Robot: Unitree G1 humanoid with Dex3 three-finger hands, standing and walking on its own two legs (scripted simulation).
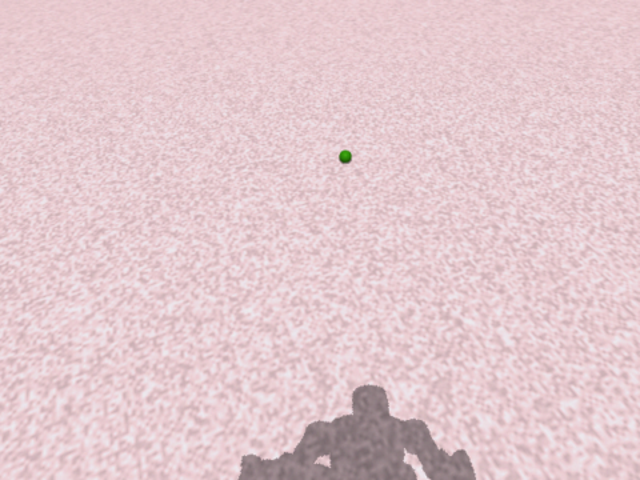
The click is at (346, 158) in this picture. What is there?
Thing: free ball
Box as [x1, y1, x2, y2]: [339, 150, 351, 162]
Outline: 344,150 340,153 339,158 343,162 346,162 350,159 351,155 348,151
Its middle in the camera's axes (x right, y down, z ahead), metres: +0.14 -0.44 +2.01
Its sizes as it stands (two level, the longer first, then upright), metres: 0.064 0.064 0.064
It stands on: the floor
